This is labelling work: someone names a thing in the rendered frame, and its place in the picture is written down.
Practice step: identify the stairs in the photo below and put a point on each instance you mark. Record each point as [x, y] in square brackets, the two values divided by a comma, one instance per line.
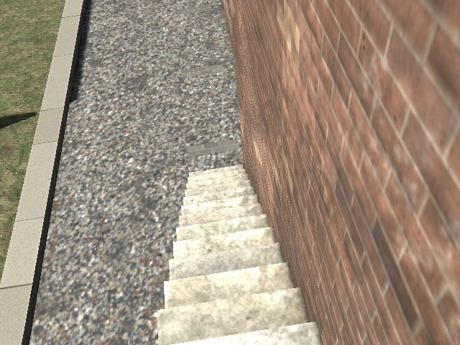
[229, 283]

